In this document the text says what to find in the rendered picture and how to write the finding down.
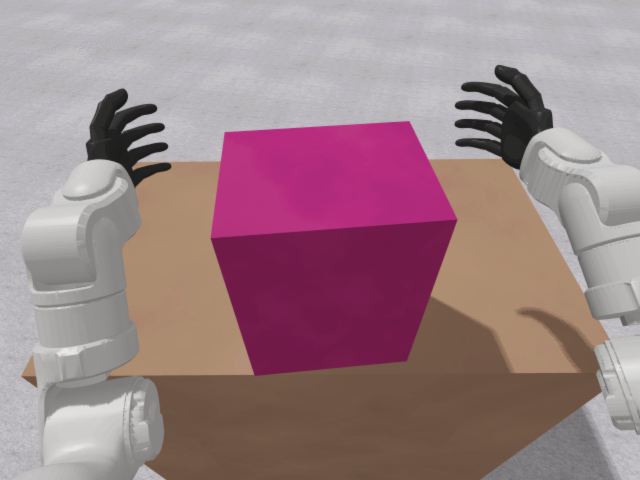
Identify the left robot forearm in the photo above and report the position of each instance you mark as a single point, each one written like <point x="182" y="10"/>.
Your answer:
<point x="72" y="252"/>

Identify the right robot forearm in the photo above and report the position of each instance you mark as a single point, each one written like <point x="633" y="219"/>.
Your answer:
<point x="598" y="203"/>

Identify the right robot upper arm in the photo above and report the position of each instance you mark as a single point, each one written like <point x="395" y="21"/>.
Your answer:
<point x="619" y="379"/>

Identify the robot left hand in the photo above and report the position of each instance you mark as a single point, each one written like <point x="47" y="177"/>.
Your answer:
<point x="108" y="143"/>

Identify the carton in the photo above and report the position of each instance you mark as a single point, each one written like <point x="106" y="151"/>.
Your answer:
<point x="329" y="240"/>

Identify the pedestal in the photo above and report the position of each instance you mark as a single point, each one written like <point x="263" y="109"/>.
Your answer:
<point x="503" y="353"/>

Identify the left robot upper arm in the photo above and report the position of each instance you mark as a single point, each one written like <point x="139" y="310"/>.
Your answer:
<point x="102" y="431"/>

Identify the robot right hand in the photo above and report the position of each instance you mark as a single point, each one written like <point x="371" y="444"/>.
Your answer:
<point x="525" y="116"/>

